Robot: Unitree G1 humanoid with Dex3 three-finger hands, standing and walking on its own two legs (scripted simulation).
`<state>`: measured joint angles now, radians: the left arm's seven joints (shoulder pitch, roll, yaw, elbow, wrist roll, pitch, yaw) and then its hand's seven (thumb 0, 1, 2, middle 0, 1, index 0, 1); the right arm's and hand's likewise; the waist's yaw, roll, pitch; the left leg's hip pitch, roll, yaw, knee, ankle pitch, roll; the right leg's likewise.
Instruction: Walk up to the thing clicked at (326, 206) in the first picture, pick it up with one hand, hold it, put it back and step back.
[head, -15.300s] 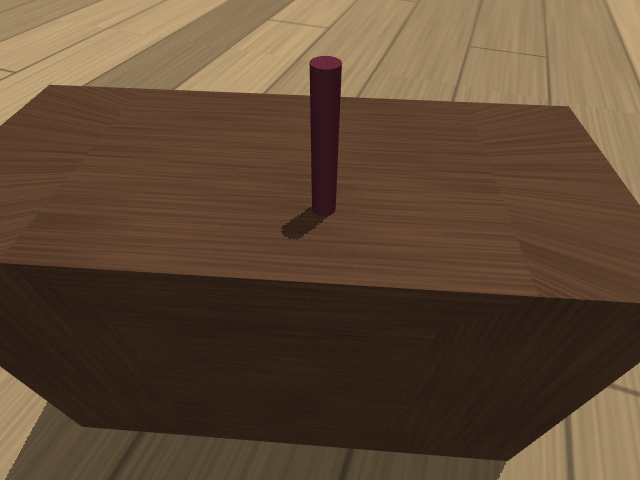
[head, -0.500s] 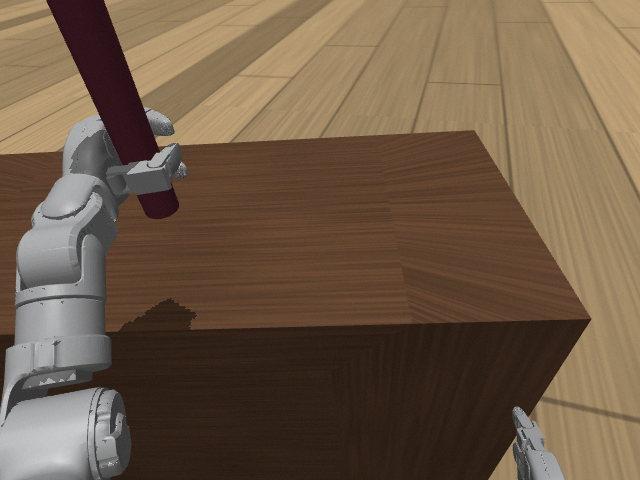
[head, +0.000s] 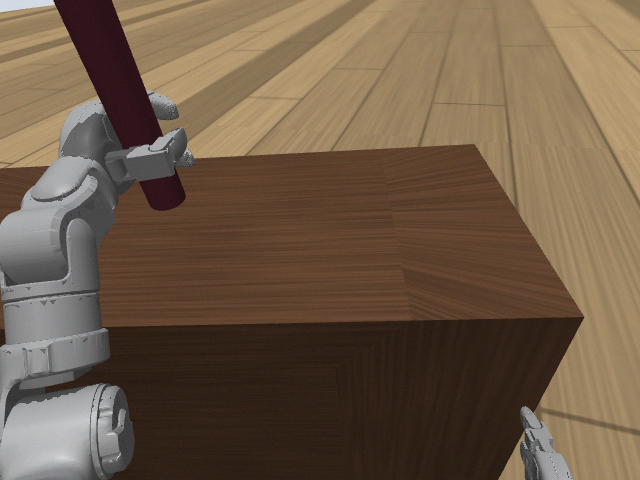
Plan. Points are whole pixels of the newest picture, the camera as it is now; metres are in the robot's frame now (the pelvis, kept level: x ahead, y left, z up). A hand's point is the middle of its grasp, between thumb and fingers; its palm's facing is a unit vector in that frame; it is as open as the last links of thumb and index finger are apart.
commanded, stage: lift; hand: left
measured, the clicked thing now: (123, 95) +0.36 +0.18 +0.37
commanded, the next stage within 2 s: hold in 0.16 s
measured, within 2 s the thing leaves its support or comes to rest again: neither
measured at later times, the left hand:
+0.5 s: hand (141, 134) +0.35 +0.17 +0.34, palm faces +0.09 -1.00 -0.01, open 5.1 cm
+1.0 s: hand (137, 135) +0.33 +0.17 +0.34, palm faces +0.08 -1.00 -0.02, open 5.1 cm
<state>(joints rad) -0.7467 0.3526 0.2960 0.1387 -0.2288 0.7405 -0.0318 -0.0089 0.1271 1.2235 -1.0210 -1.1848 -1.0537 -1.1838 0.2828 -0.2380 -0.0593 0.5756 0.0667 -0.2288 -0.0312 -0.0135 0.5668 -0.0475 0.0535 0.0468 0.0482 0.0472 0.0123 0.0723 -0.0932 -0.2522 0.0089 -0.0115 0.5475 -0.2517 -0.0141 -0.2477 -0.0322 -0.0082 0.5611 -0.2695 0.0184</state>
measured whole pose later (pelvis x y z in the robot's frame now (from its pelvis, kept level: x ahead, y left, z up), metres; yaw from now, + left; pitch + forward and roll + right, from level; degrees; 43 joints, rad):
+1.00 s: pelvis +0.00 +0.01 +0.00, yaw +0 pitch -3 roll +0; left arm -0.75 0.37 0.31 -0.05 -0.28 0.95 -0.03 -0.01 0.13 1.22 -1.02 -1.19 -1.05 -1.19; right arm 0.27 -0.24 -0.07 0.63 0.10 -0.27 0.00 -0.01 0.56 -0.05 0.05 0.05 0.05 0.05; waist 0.04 0.09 -0.12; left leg -0.27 0.00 -0.01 0.59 -0.27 -0.01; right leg -0.27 -0.04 0.00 0.59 -0.28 0.03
